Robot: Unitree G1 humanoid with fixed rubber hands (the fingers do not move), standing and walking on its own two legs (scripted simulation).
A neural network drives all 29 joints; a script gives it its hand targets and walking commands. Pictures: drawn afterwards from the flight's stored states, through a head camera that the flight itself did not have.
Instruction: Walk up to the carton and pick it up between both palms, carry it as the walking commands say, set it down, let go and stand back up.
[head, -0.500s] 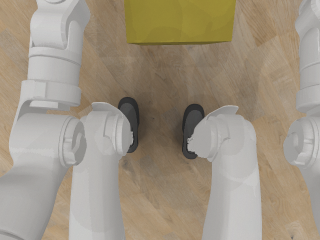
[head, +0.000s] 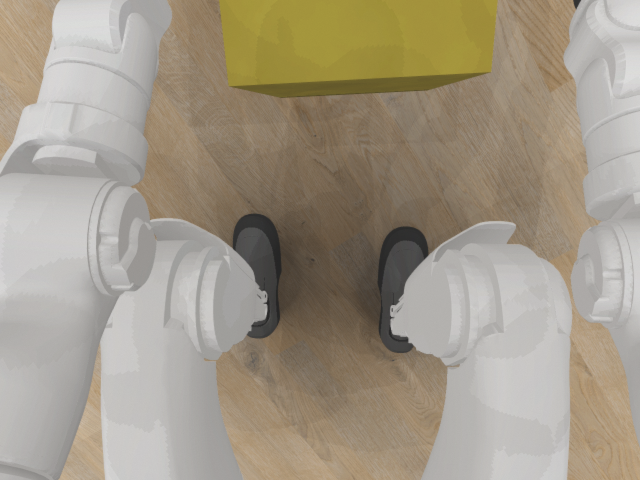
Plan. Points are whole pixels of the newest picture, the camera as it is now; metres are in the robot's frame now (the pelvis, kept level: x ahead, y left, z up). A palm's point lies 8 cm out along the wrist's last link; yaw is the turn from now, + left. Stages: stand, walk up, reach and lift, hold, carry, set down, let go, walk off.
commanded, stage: reach and lift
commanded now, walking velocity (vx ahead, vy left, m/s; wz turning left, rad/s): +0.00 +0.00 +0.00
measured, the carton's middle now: out of the picture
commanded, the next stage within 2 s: none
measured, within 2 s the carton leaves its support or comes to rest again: leaves its support in 1.68 s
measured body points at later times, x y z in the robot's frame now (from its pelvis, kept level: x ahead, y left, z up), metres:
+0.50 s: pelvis +0.00 +0.00 -0.01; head +0.38 -0.03 +0.22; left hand +0.58 +0.16 -0.17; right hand +0.55 -0.21 -0.21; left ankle +0.13 +0.13 -0.34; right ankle +0.12 -0.10 -0.34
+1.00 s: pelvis +0.01 +0.00 -0.01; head +0.38 -0.03 +0.22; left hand +0.58 +0.14 -0.18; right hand +0.57 -0.17 -0.19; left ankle +0.13 +0.13 -0.34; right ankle +0.12 -0.10 -0.34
